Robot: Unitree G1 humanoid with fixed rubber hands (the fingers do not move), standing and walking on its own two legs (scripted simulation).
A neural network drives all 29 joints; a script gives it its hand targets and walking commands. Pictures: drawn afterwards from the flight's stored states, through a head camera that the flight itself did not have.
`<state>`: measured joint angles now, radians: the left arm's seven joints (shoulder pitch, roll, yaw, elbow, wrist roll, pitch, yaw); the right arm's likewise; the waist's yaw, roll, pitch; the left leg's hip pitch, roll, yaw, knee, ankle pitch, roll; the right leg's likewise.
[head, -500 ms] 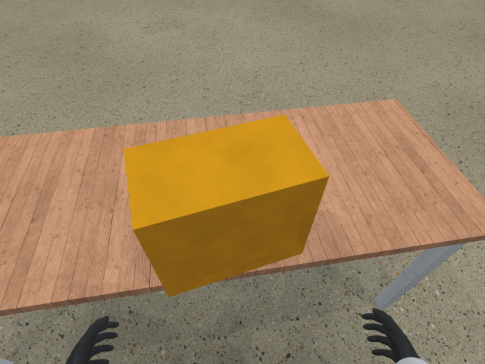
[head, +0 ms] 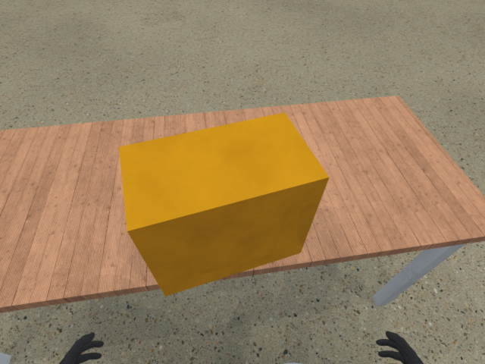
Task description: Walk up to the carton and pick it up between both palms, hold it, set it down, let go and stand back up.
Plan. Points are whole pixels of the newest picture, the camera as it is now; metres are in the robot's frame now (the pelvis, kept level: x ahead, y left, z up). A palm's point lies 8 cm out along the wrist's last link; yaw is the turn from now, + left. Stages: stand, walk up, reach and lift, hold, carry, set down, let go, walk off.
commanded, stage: stand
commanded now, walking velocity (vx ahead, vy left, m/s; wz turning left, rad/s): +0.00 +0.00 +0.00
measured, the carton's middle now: (222, 207) +0.38 +0.03 +0.02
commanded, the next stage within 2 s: walk up in 0.86 s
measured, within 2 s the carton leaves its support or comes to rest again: neither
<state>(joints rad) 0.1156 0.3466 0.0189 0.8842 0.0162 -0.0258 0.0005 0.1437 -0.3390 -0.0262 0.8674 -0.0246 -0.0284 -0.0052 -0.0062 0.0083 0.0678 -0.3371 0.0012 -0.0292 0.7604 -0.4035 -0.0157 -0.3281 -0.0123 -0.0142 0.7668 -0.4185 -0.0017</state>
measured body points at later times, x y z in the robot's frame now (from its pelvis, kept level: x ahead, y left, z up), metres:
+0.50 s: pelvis +0.00 +0.00 +0.03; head +0.01 -0.01 +0.47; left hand +0.11 +0.30 -0.09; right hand +0.11 -0.29 -0.10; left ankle +0.00 +0.13 -0.71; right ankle -0.01 -0.12 -0.71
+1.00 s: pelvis +0.00 +0.00 +0.03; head +0.00 +0.00 +0.48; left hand +0.09 +0.31 -0.09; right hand +0.10 -0.29 -0.10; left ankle +0.00 +0.13 -0.71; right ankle +0.00 -0.12 -0.71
